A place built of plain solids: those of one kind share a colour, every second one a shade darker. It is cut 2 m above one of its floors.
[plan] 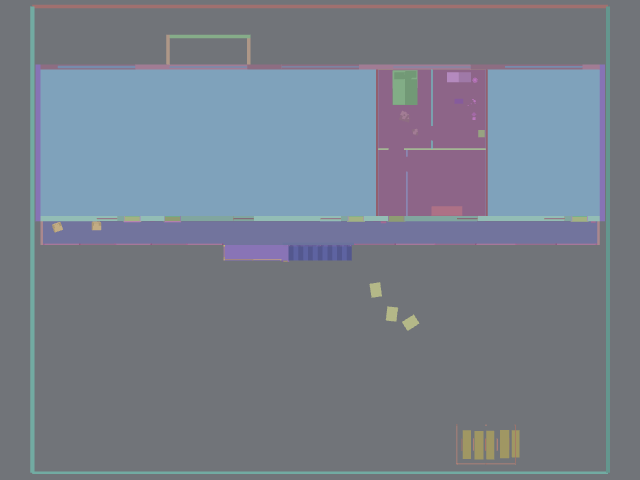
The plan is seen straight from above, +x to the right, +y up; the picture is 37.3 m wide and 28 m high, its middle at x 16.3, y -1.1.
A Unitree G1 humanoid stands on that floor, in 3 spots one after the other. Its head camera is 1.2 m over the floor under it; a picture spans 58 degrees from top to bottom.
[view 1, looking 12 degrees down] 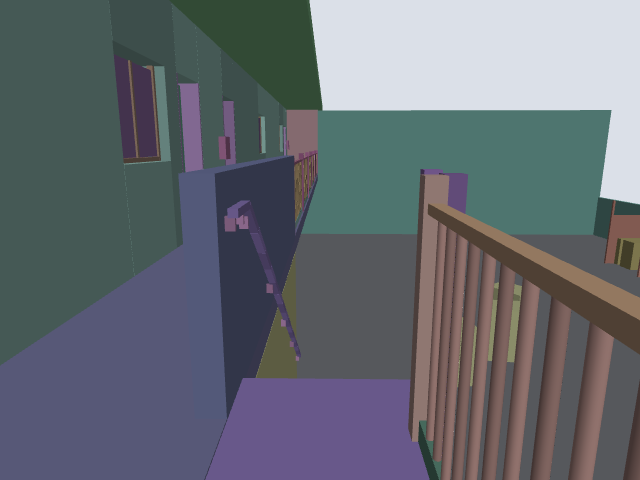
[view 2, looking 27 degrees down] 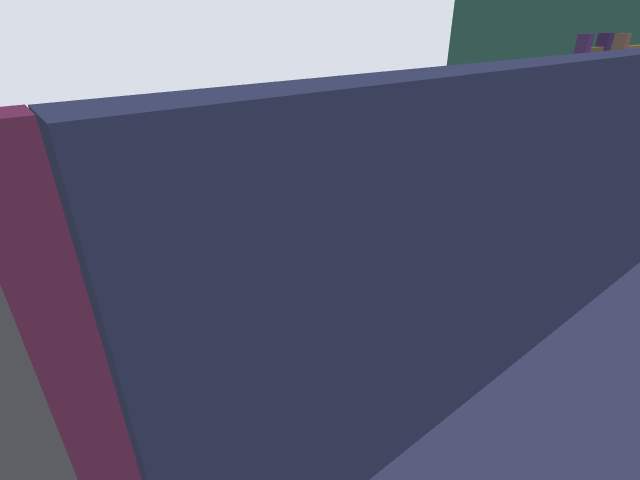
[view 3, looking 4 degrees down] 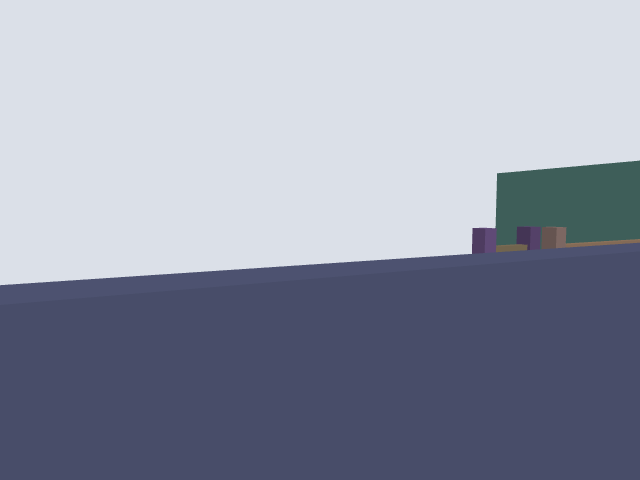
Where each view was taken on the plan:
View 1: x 12.37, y -1.85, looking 1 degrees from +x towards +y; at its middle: ground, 19.61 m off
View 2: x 18.35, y -0.70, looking -128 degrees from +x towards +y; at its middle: deck_guard_stair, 0.78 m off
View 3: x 16.35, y -0.69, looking -118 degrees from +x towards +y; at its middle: nothing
